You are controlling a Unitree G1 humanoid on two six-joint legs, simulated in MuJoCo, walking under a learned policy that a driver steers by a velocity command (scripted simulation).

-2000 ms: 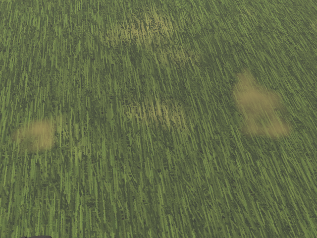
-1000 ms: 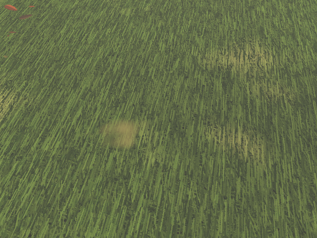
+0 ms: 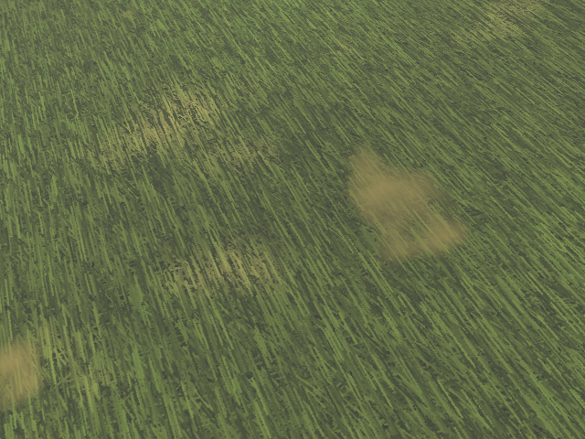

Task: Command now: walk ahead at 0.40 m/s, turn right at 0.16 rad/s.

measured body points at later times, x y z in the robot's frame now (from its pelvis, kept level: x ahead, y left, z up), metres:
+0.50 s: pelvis +0.28 +0.04 -0.01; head +0.31 +0.05 +0.44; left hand +0.38 +0.33 -0.10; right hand +0.42 -0.21 -0.12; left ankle +0.29 +0.12 -0.75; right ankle +0.33 -0.11 -0.67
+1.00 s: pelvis +0.56 +0.04 +0.00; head +0.59 +0.04 +0.44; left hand +0.49 +0.32 -0.11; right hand +0.83 -0.12 -0.10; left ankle +0.53 +0.20 -0.66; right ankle +0.60 -0.06 -0.75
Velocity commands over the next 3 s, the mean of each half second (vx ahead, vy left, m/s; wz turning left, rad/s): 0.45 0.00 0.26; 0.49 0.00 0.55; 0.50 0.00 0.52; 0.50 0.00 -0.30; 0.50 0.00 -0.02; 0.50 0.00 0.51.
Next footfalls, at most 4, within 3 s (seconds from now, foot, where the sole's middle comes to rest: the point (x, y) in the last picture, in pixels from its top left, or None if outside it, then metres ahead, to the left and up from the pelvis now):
0.28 left None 0.33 0.12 -0.79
0.74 right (353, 373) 0.64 -0.04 -0.79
1.28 left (207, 335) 0.74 0.33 -0.79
1.82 right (205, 221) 1.12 0.38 -0.79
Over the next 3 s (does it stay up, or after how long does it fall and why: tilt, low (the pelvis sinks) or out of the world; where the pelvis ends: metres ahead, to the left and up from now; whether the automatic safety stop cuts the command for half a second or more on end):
stays up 1.45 0.73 -0.01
